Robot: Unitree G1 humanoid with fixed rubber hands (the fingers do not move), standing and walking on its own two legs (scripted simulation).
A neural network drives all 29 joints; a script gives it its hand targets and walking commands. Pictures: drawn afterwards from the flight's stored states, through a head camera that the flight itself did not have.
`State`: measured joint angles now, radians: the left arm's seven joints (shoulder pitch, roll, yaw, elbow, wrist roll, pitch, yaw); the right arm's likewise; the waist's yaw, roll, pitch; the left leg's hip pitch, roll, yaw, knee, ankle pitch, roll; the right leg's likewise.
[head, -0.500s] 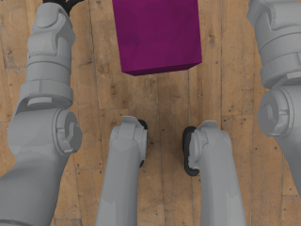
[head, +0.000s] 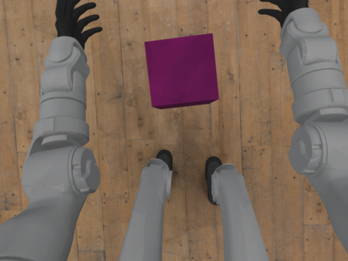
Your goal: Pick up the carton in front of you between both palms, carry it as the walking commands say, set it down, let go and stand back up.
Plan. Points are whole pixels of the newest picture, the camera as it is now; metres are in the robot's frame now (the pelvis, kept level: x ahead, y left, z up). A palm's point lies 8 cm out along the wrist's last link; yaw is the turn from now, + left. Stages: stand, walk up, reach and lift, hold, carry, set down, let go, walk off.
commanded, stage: let go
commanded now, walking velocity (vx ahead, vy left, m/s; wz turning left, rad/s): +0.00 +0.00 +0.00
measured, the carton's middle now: (181, 77) +0.52 +0.05 -0.49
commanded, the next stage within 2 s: stand in 1.42 s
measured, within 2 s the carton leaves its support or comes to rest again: neither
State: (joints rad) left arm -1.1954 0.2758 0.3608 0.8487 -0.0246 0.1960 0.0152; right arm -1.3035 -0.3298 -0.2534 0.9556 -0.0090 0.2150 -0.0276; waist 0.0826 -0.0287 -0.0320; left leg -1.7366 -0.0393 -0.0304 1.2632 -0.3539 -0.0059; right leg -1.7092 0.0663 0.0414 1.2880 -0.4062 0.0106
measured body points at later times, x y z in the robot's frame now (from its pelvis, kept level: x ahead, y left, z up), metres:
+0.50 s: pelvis +0.06 +0.01 +0.11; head +0.29 +0.02 +0.50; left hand +0.41 +0.26 +0.00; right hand +0.44 -0.18 -0.01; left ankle +0.08 +0.11 -0.58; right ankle +0.07 -0.11 -0.58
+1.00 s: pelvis +0.09 -0.01 +0.17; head +0.13 -0.01 +0.61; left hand +0.26 +0.23 +0.09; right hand +0.28 -0.24 +0.08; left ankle +0.08 +0.11 -0.58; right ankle +0.07 -0.11 -0.58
